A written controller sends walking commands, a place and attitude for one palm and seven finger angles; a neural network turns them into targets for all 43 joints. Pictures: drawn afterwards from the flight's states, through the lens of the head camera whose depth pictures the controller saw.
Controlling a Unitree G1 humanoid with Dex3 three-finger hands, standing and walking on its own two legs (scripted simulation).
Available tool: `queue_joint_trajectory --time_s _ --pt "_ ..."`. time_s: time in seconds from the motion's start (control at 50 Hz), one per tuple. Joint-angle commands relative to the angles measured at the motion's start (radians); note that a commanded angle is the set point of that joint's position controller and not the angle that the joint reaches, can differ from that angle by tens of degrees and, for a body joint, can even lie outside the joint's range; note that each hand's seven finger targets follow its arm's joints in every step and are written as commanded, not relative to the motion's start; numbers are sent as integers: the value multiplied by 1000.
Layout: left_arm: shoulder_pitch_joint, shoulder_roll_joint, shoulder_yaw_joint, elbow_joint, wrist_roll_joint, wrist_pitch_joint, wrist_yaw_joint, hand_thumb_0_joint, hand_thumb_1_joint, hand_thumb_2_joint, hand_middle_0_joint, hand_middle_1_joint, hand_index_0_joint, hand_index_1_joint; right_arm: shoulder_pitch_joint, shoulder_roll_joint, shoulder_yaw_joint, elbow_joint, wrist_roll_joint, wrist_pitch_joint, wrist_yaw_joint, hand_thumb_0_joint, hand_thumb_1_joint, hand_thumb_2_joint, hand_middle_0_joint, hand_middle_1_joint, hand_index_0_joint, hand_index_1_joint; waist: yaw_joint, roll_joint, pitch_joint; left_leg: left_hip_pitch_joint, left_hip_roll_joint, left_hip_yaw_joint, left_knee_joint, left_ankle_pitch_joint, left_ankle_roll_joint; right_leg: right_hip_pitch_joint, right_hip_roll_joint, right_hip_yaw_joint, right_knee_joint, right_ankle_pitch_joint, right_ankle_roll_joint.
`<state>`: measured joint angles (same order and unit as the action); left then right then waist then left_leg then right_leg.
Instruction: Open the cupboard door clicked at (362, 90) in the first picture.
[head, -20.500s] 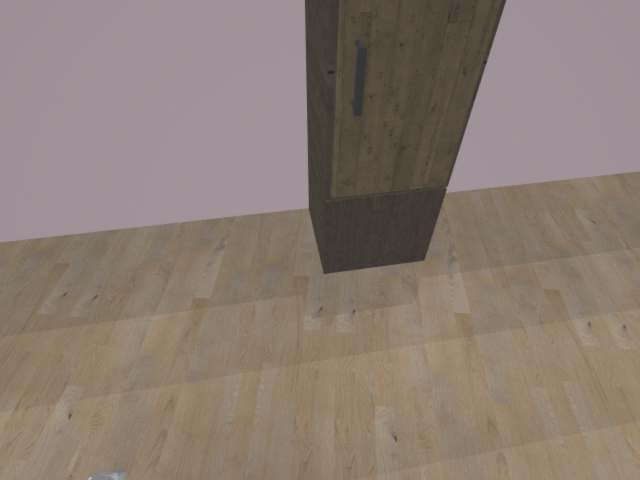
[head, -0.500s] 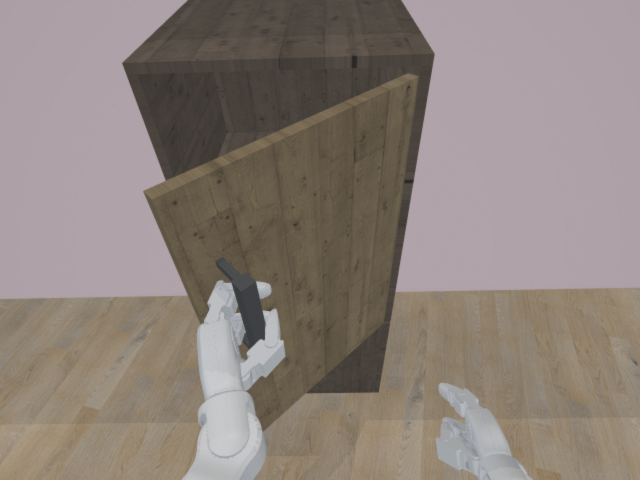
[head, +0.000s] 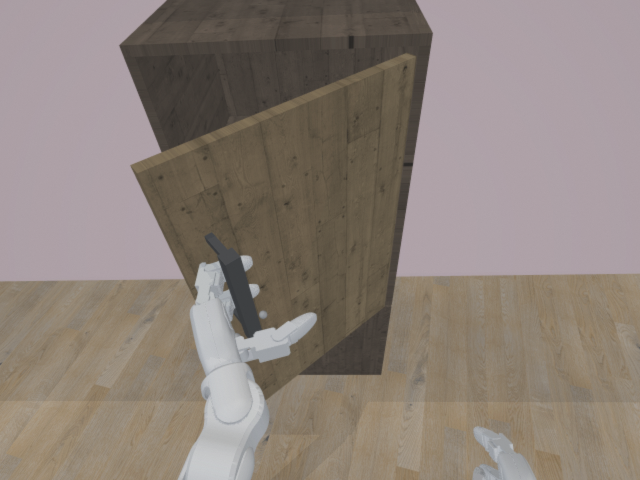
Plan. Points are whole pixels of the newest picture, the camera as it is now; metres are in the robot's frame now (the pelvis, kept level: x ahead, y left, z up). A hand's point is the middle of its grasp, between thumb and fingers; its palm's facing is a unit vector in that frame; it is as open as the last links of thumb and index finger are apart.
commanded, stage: open thumb and fingers to let go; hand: left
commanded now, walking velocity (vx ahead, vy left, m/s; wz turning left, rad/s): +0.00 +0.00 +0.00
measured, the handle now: (235, 290) +0.33 +0.13 +0.08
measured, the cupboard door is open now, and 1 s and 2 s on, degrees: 41 42 41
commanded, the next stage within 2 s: slide the hand sideways off the handle in 0.36 s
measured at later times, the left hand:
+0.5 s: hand (255, 312) +0.30 +0.10 +0.09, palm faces +0.32 -0.95 -0.02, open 15.1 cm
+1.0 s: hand (248, 347) +0.25 +0.10 +0.08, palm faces -0.06 -1.00 +0.01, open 16.2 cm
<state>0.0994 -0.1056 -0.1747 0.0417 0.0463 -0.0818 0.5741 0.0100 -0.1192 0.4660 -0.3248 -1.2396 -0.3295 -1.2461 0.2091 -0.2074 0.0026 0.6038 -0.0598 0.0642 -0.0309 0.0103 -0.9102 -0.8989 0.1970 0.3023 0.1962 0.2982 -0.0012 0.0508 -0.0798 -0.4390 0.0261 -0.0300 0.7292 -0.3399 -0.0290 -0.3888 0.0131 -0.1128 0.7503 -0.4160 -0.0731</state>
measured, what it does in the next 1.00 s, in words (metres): stands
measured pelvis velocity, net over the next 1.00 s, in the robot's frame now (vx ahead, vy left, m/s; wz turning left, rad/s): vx -0.01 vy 0.04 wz -0.05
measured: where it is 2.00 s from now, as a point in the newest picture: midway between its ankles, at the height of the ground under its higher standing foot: outside the picture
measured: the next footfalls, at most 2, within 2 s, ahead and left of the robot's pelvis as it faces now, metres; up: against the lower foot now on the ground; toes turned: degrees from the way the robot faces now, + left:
none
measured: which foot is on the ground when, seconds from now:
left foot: down 0.00-1.00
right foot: down 0.00-1.00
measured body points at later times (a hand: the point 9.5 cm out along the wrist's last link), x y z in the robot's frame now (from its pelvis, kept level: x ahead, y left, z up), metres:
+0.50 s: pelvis -0.01 +0.04 -0.01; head -0.01 +0.03 +0.44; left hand +0.27 +0.15 +0.09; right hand +0.19 -0.17 -0.09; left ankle +0.02 +0.15 -0.71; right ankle -0.01 -0.06 -0.71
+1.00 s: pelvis -0.01 +0.04 +0.00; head -0.01 +0.03 +0.45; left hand +0.25 +0.15 +0.09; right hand +0.15 -0.18 -0.09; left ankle +0.02 +0.15 -0.71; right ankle -0.01 -0.06 -0.71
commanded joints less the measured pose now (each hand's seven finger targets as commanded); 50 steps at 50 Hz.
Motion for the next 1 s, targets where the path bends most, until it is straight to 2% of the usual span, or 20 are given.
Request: queue_joint_trajectory --time_s 0.0,0.12,0.18,0.32,0.36,0.4,0.44,0.46,0.48,0.5,0.54,0.56,0.6,0.62,0.7,0.74,0.78,0.86,0.88,0.98 --pt "-218 -20 1 -210 25 -72 10 0 -500 300 -283 -1100 -283 -1100 -167 -54 -17 -178 -1 -63 -6 0 -900 -900 200 300 200 300 15 -158 -144 53 -49 15 -28 127 50 53 -79 166 -221 250 77" --pt "-261 -58 -41 -210 39 -67 22 0 -500 300 -233 -800 -233 -800 -158 -55 -20 -180 1 -64 2 0 -900 -900 200 300 200 300 2 -134 -154 87 -41 21 -30 149 50 19 -50 108 -183 242 60" --pt "-231 -89 -64 -203 42 -50 29 0 -500 300 -208 -650 -208 -650 -160 -53 -19 -187 4 -61 11 0 -900 -900 200 300 200 300 10 -102 -147 93 -34 18 -33 166 47 10 -34 78 -158 241 46" --pt "-279 -111 -71 -215 33 -4 53 0 -500 300 -150 -300 -150 -300 -189 -53 -11 -191 6 -41 19 0 -900 -900 200 300 200 300 11 -93 -150 88 -26 9 -34 170 41 -14 -17 48 -122 220 36" --pt "-281 -113 -59 -187 29 14 62 0 -500 300 -150 -300 -150 -300 -194 -52 -9 -187 5 -35 20 0 -900 -900 200 300 200 300 20 -114 -149 76 -28 7 -37 155 39 -13 -14 43 -123 194 35" --pt "-304 -122 -66 -187 33 22 65 0 -500 300 -150 -300 -150 -300 -209 -52 -9 -187 7 -29 22 0 -900 -900 200 300 200 300 19 -93 -144 76 -25 2 -40 141 38 -26 -12 41 -120 163 31" --pt "-351 -152 -92 -183 39 28 73 0 -500 300 -150 -300 -150 -300 -210 -51 -9 -182 6 -30 26 0 -900 -900 200 300 200 300 10 -76 -145 78 -24 -2 -34 135 37 -47 -10 35 -107 157 29" --pt "-329 -45 -302 -188 131 -25 -144 0 -500 300 -150 -300 -150 -300 -102 -90 -9 -156 13 -20 35 0 -900 -900 200 300 200 300 -86 -157 -93 104 -26 -10 -36 170 54 -82 -16 81 -103 242 39" --pt "-372 31 -218 -251 86 -77 -266 0 -500 300 -150 -300 -150 -300 -92 -88 -22 -192 24 -20 25 0 -900 -900 200 300 200 300 -54 -120 -186 110 -27 1 -27 199 62 -41 -20 82 -84 306 35" --pt "-352 69 -209 -281 66 -115 -356 0 -500 300 -150 -300 -150 -300 -92 -84 -16 -208 30 -29 16 0 -900 -900 200 300 200 300 -38 -68 -221 131 -31 5 -23 217 64 -21 -20 85 -69 339 31" --pt "-331 55 -216 -291 -6 -149 -490 0 -500 300 -150 -300 -150 -300 -84 -80 -8 -234 50 -56 6 0 -900 -900 200 300 200 300 -42 -38 -222 148 -27 -3 -23 203 62 -33 -16 71 -63 319 30" --pt "-337 33 -208 -293 -51 -150 -515 0 -500 300 -150 -300 -150 -300 -90 -76 -1 -245 60 -73 2 0 -900 -900 200 300 200 300 -43 -36 -206 144 -26 -11 -30 170 58 -45 -11 62 -69 278 32" --pt "-309 13 -165 -244 -121 -130 -510 0 -500 300 -150 -300 -150 -300 -107 -80 11 -251 71 -102 -2 0 -900 -900 200 300 200 300 -40 -80 -124 104 -20 -31 -56 68 50 -81 -3 45 -92 162 39" --pt "-286 30 -123 -248 -136 -123 -489 0 -500 300 -150 -300 -150 -300 -113 -83 9 -253 71 -111 -4 0 -900 -900 200 300 200 300 -22 -96 -134 95 -22 -31 -64 42 47 -74 -1 44 -98 130 41" --pt "-188 84 -57 -285 -104 -108 -403 0 -500 300 -150 -300 -150 -300 -114 -85 9 -266 63 -130 10 0 -900 -900 200 300 200 300 16 -103 -145 84 -20 -22 -86 45 44 -43 -4 44 -96 114 38" --pt "-180 87 -63 -301 -79 -108 -382 0 -500 300 -150 -300 -150 -300 -109 -84 11 -272 57 -128 16 0 -900 -900 200 300 200 300 12 -105 -129 72 -20 -13 -84 40 46 -51 -5 47 -96 105 40" --pt "-169 151 -8 -291 -66 -109 -372 0 -500 300 -150 -300 -150 -300 -112 -92 9 -269 55 -121 15 0 -900 -900 200 300 200 300 21 -117 -112 52 -22 -7 -87 10 48 -45 -6 58 -110 67 39" --pt "-118 137 -6 -323 -75 -109 -383 0 -500 300 -150 -300 -150 -300 -112 -83 14 -280 53 -121 15 0 -900 -900 200 300 200 300 25 -58 -112 61 -24 13 -84 20 47 -41 -5 63 -116 82 38" --pt "-84 159 20 -319 -83 -107 -386 0 -500 300 -150 -300 -150 -300 -108 -86 12 -278 54 -121 15 0 -900 -900 200 300 200 300 30 -92 -113 53 -23 10 -86 27 48 -21 -4 64 -123 85 37" --pt "8 190 61 -377 -109 -113 -416 0 -500 300 -150 -300 -150 -300 -105 -87 12 -285 54 -125 11 0 -900 -900 200 300 200 300 27 -92 -95 45 -29 24 -73 51 51 -8 -5 79 -134 124 43"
